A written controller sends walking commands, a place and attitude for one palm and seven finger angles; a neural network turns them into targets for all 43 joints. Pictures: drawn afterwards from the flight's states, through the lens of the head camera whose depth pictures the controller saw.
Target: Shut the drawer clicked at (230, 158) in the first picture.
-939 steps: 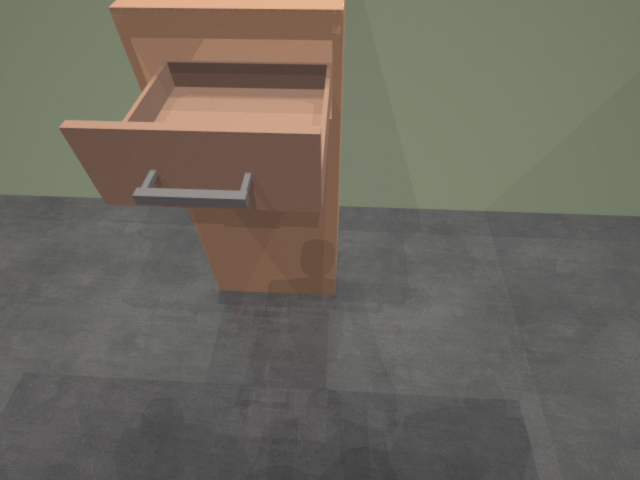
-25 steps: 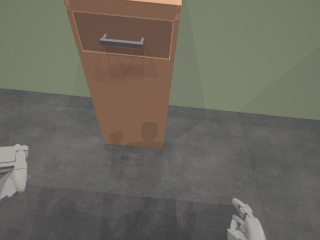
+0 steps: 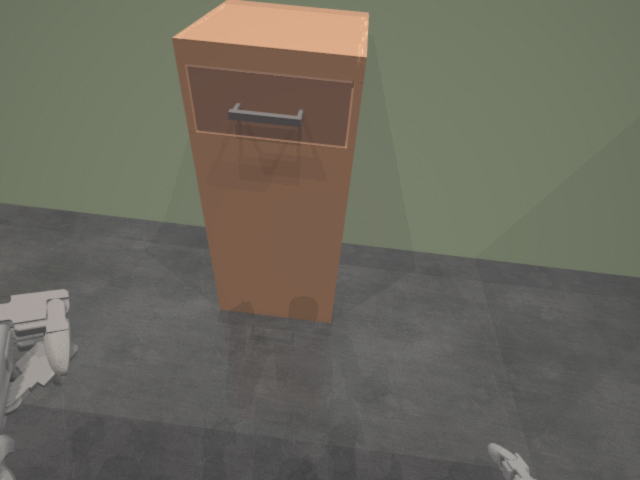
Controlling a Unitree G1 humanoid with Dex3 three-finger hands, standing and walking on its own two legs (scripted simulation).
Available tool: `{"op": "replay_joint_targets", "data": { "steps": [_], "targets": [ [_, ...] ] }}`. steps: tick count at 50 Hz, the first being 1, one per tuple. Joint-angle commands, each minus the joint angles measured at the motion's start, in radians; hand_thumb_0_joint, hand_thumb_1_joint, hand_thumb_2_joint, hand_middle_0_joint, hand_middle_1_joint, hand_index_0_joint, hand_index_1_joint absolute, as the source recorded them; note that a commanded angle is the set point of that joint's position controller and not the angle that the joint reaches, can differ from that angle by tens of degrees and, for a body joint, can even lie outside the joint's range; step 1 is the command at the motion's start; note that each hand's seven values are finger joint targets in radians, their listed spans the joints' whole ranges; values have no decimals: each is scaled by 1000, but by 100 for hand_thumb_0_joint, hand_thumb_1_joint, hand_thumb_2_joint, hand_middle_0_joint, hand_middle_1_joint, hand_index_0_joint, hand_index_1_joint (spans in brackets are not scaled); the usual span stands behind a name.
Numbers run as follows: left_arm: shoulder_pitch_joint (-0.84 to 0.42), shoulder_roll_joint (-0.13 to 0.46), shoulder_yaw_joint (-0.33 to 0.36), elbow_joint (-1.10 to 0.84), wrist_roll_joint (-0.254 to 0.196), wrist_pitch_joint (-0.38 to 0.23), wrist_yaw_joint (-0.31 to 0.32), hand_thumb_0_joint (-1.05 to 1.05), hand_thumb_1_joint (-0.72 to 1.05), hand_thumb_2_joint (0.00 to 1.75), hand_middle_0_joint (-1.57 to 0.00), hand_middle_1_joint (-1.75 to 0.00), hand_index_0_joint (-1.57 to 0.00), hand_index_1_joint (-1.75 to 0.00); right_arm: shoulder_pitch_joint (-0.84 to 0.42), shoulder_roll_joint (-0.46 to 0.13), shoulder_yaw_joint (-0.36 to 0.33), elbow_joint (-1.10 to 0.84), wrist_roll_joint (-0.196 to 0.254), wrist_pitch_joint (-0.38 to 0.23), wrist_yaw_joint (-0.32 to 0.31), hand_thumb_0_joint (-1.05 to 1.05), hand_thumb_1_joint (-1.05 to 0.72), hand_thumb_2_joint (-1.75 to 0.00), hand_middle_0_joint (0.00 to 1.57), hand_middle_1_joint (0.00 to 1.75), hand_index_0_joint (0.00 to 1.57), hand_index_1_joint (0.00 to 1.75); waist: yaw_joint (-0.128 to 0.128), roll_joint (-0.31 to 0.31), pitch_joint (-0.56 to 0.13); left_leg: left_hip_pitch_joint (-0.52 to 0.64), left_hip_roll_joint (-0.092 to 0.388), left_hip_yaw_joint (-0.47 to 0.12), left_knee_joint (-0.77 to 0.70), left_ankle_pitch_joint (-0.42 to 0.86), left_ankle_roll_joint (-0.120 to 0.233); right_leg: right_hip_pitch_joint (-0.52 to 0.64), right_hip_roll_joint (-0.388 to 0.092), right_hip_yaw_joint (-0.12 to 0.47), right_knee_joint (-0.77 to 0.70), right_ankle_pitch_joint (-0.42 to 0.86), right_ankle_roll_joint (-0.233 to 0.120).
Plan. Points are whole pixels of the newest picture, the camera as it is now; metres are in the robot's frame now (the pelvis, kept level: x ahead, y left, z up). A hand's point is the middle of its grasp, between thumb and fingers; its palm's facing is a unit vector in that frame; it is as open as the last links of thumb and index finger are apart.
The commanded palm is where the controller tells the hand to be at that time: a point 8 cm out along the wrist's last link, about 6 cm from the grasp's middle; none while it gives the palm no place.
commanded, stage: stop stepping back and stand still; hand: left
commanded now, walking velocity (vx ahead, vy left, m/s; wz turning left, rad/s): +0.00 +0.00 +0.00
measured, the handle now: (267, 114) +0.89 +0.18 +0.08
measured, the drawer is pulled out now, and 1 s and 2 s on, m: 0.00 0.00 0.00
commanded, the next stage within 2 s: let the arm hang, fingers relaxed in 0.16 s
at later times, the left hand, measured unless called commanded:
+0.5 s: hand out of the picture +0.09 +0.21 -0.14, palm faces +0.03 -0.97 -0.26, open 3.1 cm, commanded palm none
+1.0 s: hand out of the picture -0.04 +0.20 -0.16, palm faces +0.06 -0.97 -0.23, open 6.8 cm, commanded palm none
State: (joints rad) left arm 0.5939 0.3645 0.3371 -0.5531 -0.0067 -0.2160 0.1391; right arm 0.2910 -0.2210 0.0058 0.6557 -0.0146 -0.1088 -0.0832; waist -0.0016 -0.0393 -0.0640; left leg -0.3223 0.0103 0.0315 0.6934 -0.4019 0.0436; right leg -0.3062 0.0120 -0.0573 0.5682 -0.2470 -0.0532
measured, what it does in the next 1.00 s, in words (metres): steps on the spot: left foot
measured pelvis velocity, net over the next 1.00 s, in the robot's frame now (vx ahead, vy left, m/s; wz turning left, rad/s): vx -0.01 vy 0.01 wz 0.04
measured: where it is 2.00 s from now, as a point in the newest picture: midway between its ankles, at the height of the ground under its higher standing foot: outside the picture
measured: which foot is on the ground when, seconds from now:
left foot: up 0.00-0.00, down 0.02-1.00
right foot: down 0.00-1.00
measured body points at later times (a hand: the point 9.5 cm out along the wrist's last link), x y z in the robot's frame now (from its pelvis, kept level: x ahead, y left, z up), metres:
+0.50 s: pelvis -0.02 +0.01 +0.00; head -0.02 +0.01 +0.45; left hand +0.09 +0.26 -0.12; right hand +0.09 -0.24 -0.13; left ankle +0.01 +0.12 -0.73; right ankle +0.05 -0.09 -0.73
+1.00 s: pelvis -0.01 +0.01 +0.01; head +0.00 +0.00 +0.46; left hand -0.04 +0.25 -0.14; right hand -0.04 -0.20 -0.16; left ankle +0.01 +0.12 -0.73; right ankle +0.05 -0.09 -0.73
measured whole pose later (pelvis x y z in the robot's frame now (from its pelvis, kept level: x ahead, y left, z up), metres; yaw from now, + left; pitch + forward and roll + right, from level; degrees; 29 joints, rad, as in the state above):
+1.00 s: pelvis -0.01 +0.01 +0.01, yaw +2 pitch -2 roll +0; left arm 0.29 0.18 0.01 1.14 0.02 0.01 0.02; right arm 0.35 -0.14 -0.01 1.10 -0.02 0.01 -0.03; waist 0.00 0.02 0.05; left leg -0.21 -0.03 0.00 0.46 -0.22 0.03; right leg -0.27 -0.01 -0.05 0.45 -0.15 -0.03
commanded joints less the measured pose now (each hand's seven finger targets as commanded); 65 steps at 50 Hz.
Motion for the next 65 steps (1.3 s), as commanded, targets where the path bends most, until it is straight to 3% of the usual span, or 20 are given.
{"op": "replay_joint_targets", "data": {
  "steps": [1,3,6,8,10,12,13,14,15,18,19,22,24,27,30,37,43,55,60,65],
  "targets": [
    [-111,149,91,-247,-10,-65,34,0,90,90,-140,-160,-140,-160,-145,-128,-37,-190,4,-83,-24,0,-90,-90,20,30,20,30,-21,296,64,118,214,-334,-426,-106,91,-159,-18,78,88,-180,39],
    [-70,164,126,-168,-1,-55,28,0,90,90,-140,-160,-140,-160,-157,-104,-30,-175,11,-79,-13,0,-90,-90,20,30,20,30,-5,248,65,-116,249,-340,-508,-295,105,20,-14,60,177,-189,68],
    [-99,167,121,-177,14,-51,21,0,90,90,-140,-160,-140,-160,-174,-106,-29,-192,12,-82,-2,0,-90,-90,20,30,20,30,-1,140,137,-229,151,-191,-422,-205,52,158,-24,66,-39,-81,58],
    [-71,163,117,-152,8,-55,15,0,90,90,-140,-160,-140,-160,-163,-102,-36,-189,8,-81,5,0,-90,-90,20,30,20,30,-1,-5,133,-140,44,-91,-253,-112,9,39,-88,218,-240,-261,20],
    [-79,174,119,-185,-3,-56,14,0,90,90,-140,-160,-140,-160,-140,-89,-39,-159,4,-76,7,0,-90,-90,20,30,20,30,-12,-105,83,41,-17,-24,26,14,-19,-151,-229,395,-414,-458,-51],
    [-66,171,127,-189,-7,-51,23,0,90,90,-140,-160,-140,-160,-137,-79,-32,-150,4,-76,11,0,-90,-90,20,30,20,30,-18,-88,33,57,2,-37,-2,91,-15,-75,-245,351,-359,-255,-71],
    [-196,46,-204,636,78,123,-106,0,90,90,-140,-160,-140,-160,-77,-251,-109,103,-5,-79,106,0,-90,-90,20,30,20,30,-85,-4,38,-18,58,-94,81,257,-14,-93,-274,181,-81,250,-75],
    [-168,6,-195,654,59,192,-124,0,90,90,-136,-156,-136,-156,-14,-159,-95,86,16,-10,105,0,-90,-90,20,30,20,30,-66,35,-36,74,43,-119,-17,288,-25,-88,-196,144,-36,194,-54],
    [-176,-40,-216,688,51,211,-127,0,90,90,-132,-151,-132,-151,-23,-132,-76,74,11,24,101,0,-90,-90,20,30,20,30,-40,39,-19,39,71,-169,-94,272,-2,-115,-144,84,-1,20,-16],
    [-272,-40,-240,818,41,221,-131,0,90,90,-120,-138,-120,-138,-66,-184,-61,47,-22,41,80,0,-90,-90,20,30,20,30,-11,-36,24,-74,168,-330,-237,502,85,-13,-39,50,112,48,36],
    [-297,-20,-236,888,40,222,-128,0,90,90,-116,-134,-116,-134,-84,-195,-62,62,-23,46,75,0,-90,-90,20,30,20,30,-1,-36,11,-73,169,-321,-254,560,88,44,-42,61,104,58,34],
    [-313,10,-254,1117,38,227,-126,0,90,90,-104,-121,-104,-121,-131,-163,-47,114,-17,74,73,0,-90,-90,20,30,20,30,29,45,57,-104,86,-195,-272,318,32,131,-83,127,-51,64,9],
    [-328,10,-276,1248,33,222,-127,0,90,90,-96,-112,-96,-112,-98,-118,-36,166,-11,95,74,0,-90,-90,20,30,20,30,11,47,79,-46,31,-133,-259,124,6,75,-125,190,-168,-44,-21],
    [-342,-1,-291,1377,27,217,-127,0,90,90,-84,-99,-84,-99,-15,-81,-31,234,-9,111,73,0,-90,-90,20,30,20,30,-14,65,81,28,24,-114,-266,52,3,16,-131,199,-250,-199,-29],
    [-310,-27,-284,1470,25,217,-124,0,90,90,-72,-86,-72,-86,26,-63,-37,278,-16,119,66,0,-90,-90,20,30,20,30,-8,161,84,11,38,-128,-303,-8,11,25,-113,179,-260,-216,-25],
    [-275,-38,-299,1593,19,214,-120,0,90,90,-44,-56,-44,-56,113,-59,-38,363,-7,117,57,0,-90,-90,20,30,20,30,-4,58,121,1,66,-153,-349,29,21,51,-104,135,-249,-152,-21],
    [-255,-65,-305,1648,17,213,-113,0,90,90,-20,-30,-20,-30,129,-43,-34,408,-4,109,50,0,-90,-90,20,30,20,30,2,53,141,6,81,-160,-380,70,22,73,-98,112,-221,-74,-15],
    [-294,-84,-294,1642,21,207,-106,0,90,90,-20,-30,-20,-30,117,-7,-37,425,-7,111,52,0,-90,-90,20,30,20,30,-3,28,171,28,55,-121,-359,109,11,56,-109,140,-260,-103,-13],
    [-314,-89,-293,1635,20,205,-107,0,90,90,-20,-30,-20,-30,87,-14,-38,420,-8,107,50,0,-90,-90,20,30,20,30,0,83,163,34,69,-128,-373,132,9,75,-101,134,-245,-44,-9],
    [-327,-80,-292,1635,19,200,-108,0,90,90,-20,-30,-20,-30,77,-24,-38,425,-5,104,50,0,-90,-90,20,30,20,30,-2,29,131,77,69,-114,-360,196,3,101,-109,131,-255,1,-6]
  ]
}}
